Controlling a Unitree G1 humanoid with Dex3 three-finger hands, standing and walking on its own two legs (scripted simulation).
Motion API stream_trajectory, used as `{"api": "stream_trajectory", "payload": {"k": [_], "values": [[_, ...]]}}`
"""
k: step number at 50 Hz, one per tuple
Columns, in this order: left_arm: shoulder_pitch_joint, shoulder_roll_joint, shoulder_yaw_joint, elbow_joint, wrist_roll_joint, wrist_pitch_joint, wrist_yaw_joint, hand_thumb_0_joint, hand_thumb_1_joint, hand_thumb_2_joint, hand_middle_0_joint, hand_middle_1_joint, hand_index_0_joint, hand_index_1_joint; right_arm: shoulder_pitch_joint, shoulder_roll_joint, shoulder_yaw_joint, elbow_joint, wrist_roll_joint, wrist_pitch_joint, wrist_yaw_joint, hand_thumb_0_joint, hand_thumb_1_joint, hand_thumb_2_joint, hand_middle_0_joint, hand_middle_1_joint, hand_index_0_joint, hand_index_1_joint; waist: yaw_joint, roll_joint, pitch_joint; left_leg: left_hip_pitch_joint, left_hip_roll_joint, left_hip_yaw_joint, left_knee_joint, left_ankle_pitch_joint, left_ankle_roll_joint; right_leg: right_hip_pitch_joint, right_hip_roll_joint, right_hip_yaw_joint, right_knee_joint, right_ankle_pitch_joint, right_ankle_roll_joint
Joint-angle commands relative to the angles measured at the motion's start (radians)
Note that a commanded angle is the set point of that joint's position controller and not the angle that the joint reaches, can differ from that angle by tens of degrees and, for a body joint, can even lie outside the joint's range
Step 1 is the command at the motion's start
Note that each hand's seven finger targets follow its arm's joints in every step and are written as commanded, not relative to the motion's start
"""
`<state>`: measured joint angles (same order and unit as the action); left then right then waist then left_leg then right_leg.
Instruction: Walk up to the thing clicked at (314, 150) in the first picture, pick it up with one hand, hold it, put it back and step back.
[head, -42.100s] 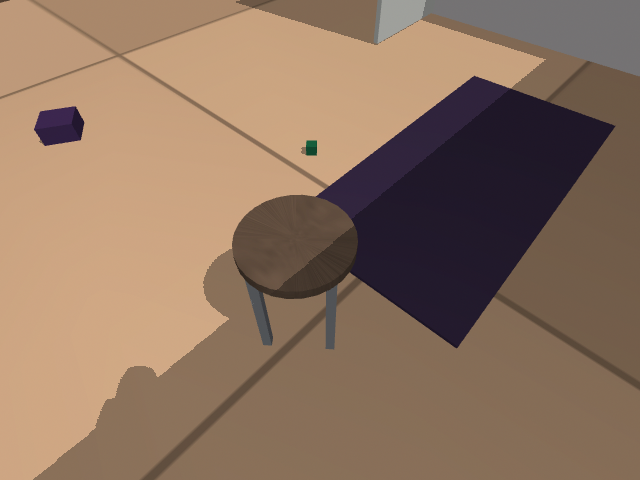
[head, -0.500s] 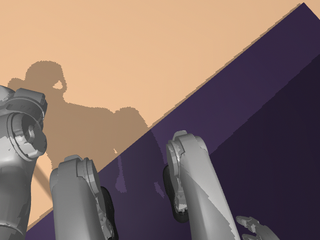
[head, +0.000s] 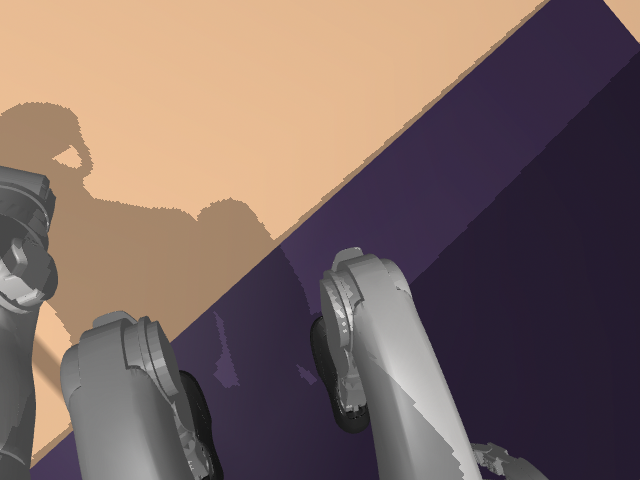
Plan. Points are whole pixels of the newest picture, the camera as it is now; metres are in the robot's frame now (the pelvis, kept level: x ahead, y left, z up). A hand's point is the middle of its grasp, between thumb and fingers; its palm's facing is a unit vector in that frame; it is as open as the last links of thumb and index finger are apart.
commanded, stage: lower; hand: left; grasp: from above
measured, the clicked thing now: (2, 218) +0.46 +0.30 -0.19
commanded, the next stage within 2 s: rest in 0.24 s
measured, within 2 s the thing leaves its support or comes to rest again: rests again in 1.66 s
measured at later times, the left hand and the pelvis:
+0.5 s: hand (25, 219) +0.46 +0.28 -0.21, palm faces -0.10 -0.45 -0.89, open 8.3 cm; pelvis +0.00 +0.00 -0.01, yaw -2 degrees
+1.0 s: hand (47, 221) +0.47 +0.28 -0.25, palm faces -0.10 -0.45 -0.89, open 8.3 cm; pelvis +0.00 +0.00 -0.01, yaw -4 degrees
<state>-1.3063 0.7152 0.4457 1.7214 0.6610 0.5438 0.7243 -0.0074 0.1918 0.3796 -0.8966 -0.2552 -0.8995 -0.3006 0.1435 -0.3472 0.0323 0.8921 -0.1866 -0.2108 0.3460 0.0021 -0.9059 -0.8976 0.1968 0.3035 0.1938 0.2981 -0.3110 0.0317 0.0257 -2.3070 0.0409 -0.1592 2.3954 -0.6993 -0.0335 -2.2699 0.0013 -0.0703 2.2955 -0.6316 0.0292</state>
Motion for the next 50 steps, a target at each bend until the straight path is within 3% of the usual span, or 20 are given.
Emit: {"api": "stream_trajectory", "payload": {"k": [1, 2, 4, 6, 8, 9, 16, 17, 18, 21, 23, 26, 27, 30, 35, 37, 40, 47, 49, 50], "values": [[-0.38, 0.255, -0.036, -0.167, 0.03, -0.012, 0.054, 0.0, 0.902, 0.668, -1.272, -0.455, -1.253, -0.478, 0.253, -0.269, -0.063, 0.021, 0.004, -0.001, 0.009, 0.0, -0.896, -0.893, 0.2, 0.3, 0.2, 0.3, -0.036, 0.313, -0.747, 0.495, -0.005, 0.1, -0.236, 0.203, 0.032, 0.428, 0.019, -0.109, -0.228, 0.219, -0.029], [-0.353, 0.229, -0.053, -0.103, 0.025, -0.005, 0.053, 0.0, 0.902, 0.644, -1.262, -0.46, -1.251, -0.476, 0.239, -0.262, -0.055, 0.034, -0.008, -0.002, 0.012, 0.0, -0.897, -0.893, 0.2, 0.3, 0.2, 0.3, -0.05, 0.293, -0.695, 0.455, -0.008, 0.106, -0.226, 0.186, 0.038, 0.42, 0.019, -0.111, -0.229, 0.208, -0.026], [-0.375, 0.263, -0.04, -0.132, 0.025, -0.012, 0.06, 0.0, 0.881, 0.668, -1.254, -0.455, -1.235, -0.479, 0.252, -0.278, -0.053, 0.026, -0.003, -0.005, 0.013, 0.0, -0.896, -0.892, 0.2, 0.299, 0.2, 0.3, -0.058, 0.277, -0.708, 0.451, -0.006, 0.098, -0.22, 0.181, 0.04, 0.436, 0.021, -0.112, -0.235, 0.206, -0.022], [-0.342, 0.236, -0.052, -0.078, 0.022, -0.013, 0.067, 0.0, 0.882, 0.646, -1.243, -0.471, -1.234, -0.483, 0.247, -0.273, -0.042, 0.03, -0.012, -0.009, 0.02, 0.0, -0.898, -0.892, 0.2, 0.3, 0.2, 0.3, -0.073, 0.258, -0.671, 0.433, -0.008, 0.1, -0.213, 0.18, 0.043, 0.445, 0.023, -0.116, -0.238, 0.212, -0.02], [-0.394, 0.296, -0.019, -0.121, 0.019, -0.025, 0.087, 0.0, 0.88, 0.664, -1.27, -0.435, -1.246, -0.465, 0.256, -0.294, -0.042, 0.017, -0.003, -0.012, 0.021, 0.0, -0.899, -0.893, 0.2, 0.299, 0.2, 0.299, -0.058, 0.308, -0.732, 0.481, -0.002, 0.088, -0.216, 0.199, 0.037, 0.456, 0.021, -0.117, -0.232, 0.235, -0.023], [-0.357, 0.252, -0.043, -0.069, 0.015, -0.022, 0.088, 0.0, 0.894, 0.645, -1.264, -0.451, -1.25, -0.47, 0.25, -0.28, -0.028, 0.021, -0.011, -0.011, 0.028, 0.0, -0.899, -0.893, 0.2, 0.299, 0.2, 0.3, -0.073, 0.304, -0.685, 0.462, -0.002, 0.091, -0.216, 0.196, 0.035, 0.452, 0.025, -0.121, -0.227, 0.231, -0.026], [-0.386, 0.309, -0.034, -0.099, 0.029, -0.046, 0.115, 0.0, 0.913, 0.655, -1.267, -0.48, -1.258, -0.493, 0.234, -0.304, -0.002, 0.016, -0.024, -0.018, 0.052, 0.0, -0.9, -0.894, 0.2, 0.299, 0.2, 0.299, -0.09, 0.36, -0.654, 0.493, 0.003, 0.07, -0.214, 0.188, 0.029, 0.434, 0.021, -0.142, -0.21, 0.231, -0.029], [-0.383, 0.297, -0.042, -0.092, 0.021, -0.043, 0.116, 0.0, 0.914, 0.649, -1.258, -0.496, -1.256, -0.502, 0.232, -0.307, 0.004, 0.015, -0.03, -0.019, 0.057, 0.0, -0.901, -0.894, 0.2, 0.299, 0.2, 0.299, -0.095, 0.357, -0.661, 0.506, 0.002, 0.071, -0.205, 0.194, 0.027, 0.443, 0.023, -0.146, -0.204, 0.238, -0.029], [-0.403, 0.323, -0.025, -0.109, 0.016, -0.05, 0.124, 0.0, 0.895, 0.643, -1.268, -0.441, -1.252, -0.462, 0.237, -0.313, 0.006, 0.011, -0.024, -0.022, 0.059, 0.0, -0.9, -0.894, 0.2, 0.299, 0.2, 0.3, -0.094, 0.368, -0.684, 0.516, 0.006, 0.066, -0.208, 0.199, 0.028, 0.448, 0.025, -0.145, -0.211, 0.244, -0.03], [-0.359, 0.306, -0.034, -0.044, 0.001, -0.055, 0.131, 0.0, 0.85, 0.641, -1.262, -0.414, -1.234, -0.448, 0.24, -0.313, 0.026, 0.005, -0.024, -0.018, 0.071, 0.0, -0.903, -0.896, 0.2, 0.3, 0.2, 0.3, -0.108, 0.342, -0.64, 0.467, 0.007, 0.066, -0.196, 0.191, 0.029, 0.463, 0.034, -0.142, -0.213, 0.246, -0.028], [-0.381, 0.331, -0.033, -0.07, -0.005, -0.064, 0.127, 0.0, 0.833, 0.646, -1.241, -0.418, -1.214, -0.45, 0.236, -0.318, 0.035, 0.007, -0.026, -0.021, 0.078, 0.0, -0.901, -0.895, 0.2, 0.3, 0.2, 0.3, -0.109, 0.343, -0.642, 0.45, 0.004, 0.064, -0.189, 0.198, 0.033, 0.48, 0.03, -0.146, -0.206, 0.255, -0.025], [-0.357, 0.33, -0.042, -0.056, -0.002, -0.065, 0.126, 0.0, 0.853, 0.638, -1.244, -0.435, -1.226, -0.458, 0.242, -0.315, 0.054, -0.007, -0.028, -0.023, 0.089, 0.0, -0.902, -0.896, 0.2, 0.3, 0.2, 0.3, -0.115, 0.351, -0.616, 0.482, 0.008, 0.05, -0.196, 0.212, 0.027, 0.46, 0.032, -0.158, -0.198, 0.258, -0.029], [-0.365, 0.358, -0.04, -0.075, 0.002, -0.069, 0.131, 0.0, 0.854, 0.614, -1.251, -0.411, -1.232, -0.435, 0.23, -0.33, 0.05, -0.01, -0.027, -0.026, 0.091, 0.0, -0.901, -0.896, 0.2, 0.3, 0.2, 0.3, -0.111, 0.366, -0.629, 0.487, 0.007, 0.045, -0.2, 0.203, 0.03, 0.464, 0.031, -0.161, -0.198, 0.257, -0.029], [-0.35, 0.346, -0.044, -0.055, -0.008, -0.072, 0.136, 0.0, 0.857, 0.605, -1.231, -0.442, -1.224, -0.453, 0.243, -0.327, 0.068, -0.023, -0.028, -0.025, 0.105, 0.0, -0.902, -0.896, 0.2, 0.3, 0.2, 0.3, -0.131, 0.343, -0.611, 0.463, 0.006, 0.047, -0.183, 0.214, 0.034, 0.488, 0.036, -0.159, -0.201, 0.277, -0.025], [-0.329, 0.351, -0.053, -0.053, -0.022, -0.078, 0.141, 0.0, 0.85, 0.601, -1.234, -0.419, -1.222, -0.435, 0.242, -0.334, 0.089, -0.033, -0.027, -0.028, 0.119, 0.0, -0.902, -0.897, 0.2, 0.3, 0.2, 0.3, -0.136, 0.377, -0.595, 0.493, 0.01, 0.027, -0.189, 0.21, 0.026, 0.466, 0.039, -0.173, -0.186, 0.27, -0.033], [-0.339, 0.377, -0.037, -0.066, -0.027, -0.086, 0.148, 0.0, 0.86, 0.606, -1.247, -0.411, -1.232, -0.432, 0.24, -0.343, 0.09, -0.059, -0.019, -0.027, 0.121, 0.0, -0.902, -0.898, 0.2, 0.3, 0.2, 0.3, -0.13, 0.389, -0.614, 0.511, 0.014, 0.02, -0.19, 0.216, 0.025, 0.467, 0.04, -0.17, -0.189, 0.277, -0.036], [-0.326, 0.372, -0.06, -0.07, -0.026, -0.09, 0.148, 0.0, 0.861, 0.61, -1.241, -0.428, -1.23, -0.443, 0.226, -0.349, 0.102, -0.061, -0.027, -0.026, 0.124, 0.0, -0.904, -0.898, 0.2, 0.3, 0.2, 0.3, -0.145, 0.392, -0.58, 0.48, 0.009, 0.035, -0.171, 0.222, 0.029, 0.485, 0.045, -0.17, -0.186, 0.291, -0.033], [-0.313, 0.385, -0.057, -0.067, -0.055, -0.103, 0.154, 0.0, 0.892, 0.564, -1.263, -0.382, -1.253, -0.396, 0.236, -0.356, 0.127, -0.08, -0.028, -0.028, 0.142, 0.0, -0.903, -0.899, 0.2, 0.3, 0.2, 0.3, -0.159, 0.381, -0.579, 0.485, 0.01, 0.026, -0.154, 0.246, 0.029, 0.508, 0.047, -0.178, -0.18, 0.317, -0.03], [-0.321, 0.413, -0.055, -0.07, -0.05, -0.102, 0.156, 0.0, 0.9, 0.557, -1.269, -0.385, -1.262, -0.397, 0.219, -0.374, 0.124, -0.081, -0.026, -0.032, 0.143, 0.0, -0.904, -0.9, 0.2, 0.3, 0.2, 0.3, -0.155, 0.397, -0.576, 0.487, 0.009, 0.021, -0.16, 0.221, 0.03, 0.498, 0.043, -0.18, -0.18, 0.301, -0.029], [-0.298, 0.392, -0.063, -0.063, -0.056, -0.1, 0.156, 0.0, 0.922, 0.563, -1.274, -0.395, -1.27, -0.402, 0.221, -0.37, 0.13, -0.101, -0.025, -0.032, 0.145, 0.0, -0.902, -0.899, 0.2, 0.3, 0.2, 0.3, -0.162, 0.387, -0.56, 0.496, 0.01, 0.016, -0.157, 0.226, 0.028, 0.493, 0.045, -0.184, -0.176, 0.301, -0.031]]}}
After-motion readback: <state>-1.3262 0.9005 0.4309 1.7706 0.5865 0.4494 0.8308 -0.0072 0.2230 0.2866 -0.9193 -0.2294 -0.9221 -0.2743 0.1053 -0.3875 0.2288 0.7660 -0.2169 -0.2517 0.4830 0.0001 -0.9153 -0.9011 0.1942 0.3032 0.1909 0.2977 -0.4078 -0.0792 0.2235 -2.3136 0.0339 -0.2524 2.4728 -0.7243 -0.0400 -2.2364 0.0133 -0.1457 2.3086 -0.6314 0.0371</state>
